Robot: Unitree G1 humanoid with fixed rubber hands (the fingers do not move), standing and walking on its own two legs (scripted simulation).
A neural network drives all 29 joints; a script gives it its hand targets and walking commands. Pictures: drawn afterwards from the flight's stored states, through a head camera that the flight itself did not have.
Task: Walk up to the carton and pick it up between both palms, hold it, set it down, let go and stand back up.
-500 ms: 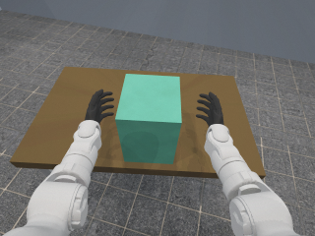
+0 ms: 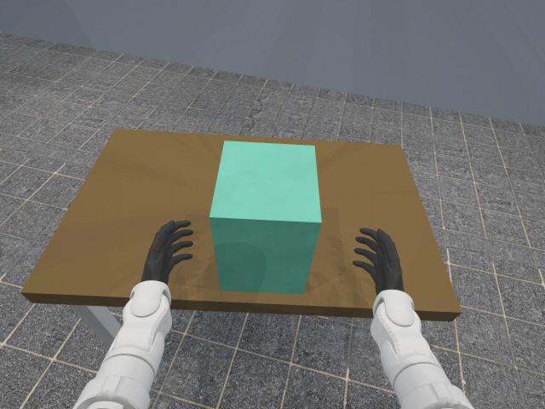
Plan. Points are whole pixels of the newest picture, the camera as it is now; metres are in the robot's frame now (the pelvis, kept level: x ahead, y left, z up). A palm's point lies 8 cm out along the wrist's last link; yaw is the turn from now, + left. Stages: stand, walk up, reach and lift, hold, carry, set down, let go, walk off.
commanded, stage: set down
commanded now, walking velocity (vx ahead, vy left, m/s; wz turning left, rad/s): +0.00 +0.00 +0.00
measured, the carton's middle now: (265, 220) +0.47 +0.03 -0.02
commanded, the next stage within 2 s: let go in 1.60 s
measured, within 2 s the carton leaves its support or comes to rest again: neither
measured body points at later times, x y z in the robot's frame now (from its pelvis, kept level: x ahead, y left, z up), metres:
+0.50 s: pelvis +0.02 +0.01 +0.00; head +0.03 +0.03 +0.45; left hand +0.26 +0.20 -0.03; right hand +0.26 -0.17 -0.03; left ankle +0.01 +0.13 -0.74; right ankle +0.04 -0.11 -0.74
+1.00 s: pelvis +0.04 +0.01 +0.00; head +0.02 +0.02 +0.45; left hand +0.24 +0.21 -0.06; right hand +0.23 -0.19 -0.05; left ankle +0.01 +0.13 -0.74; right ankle +0.04 -0.11 -0.74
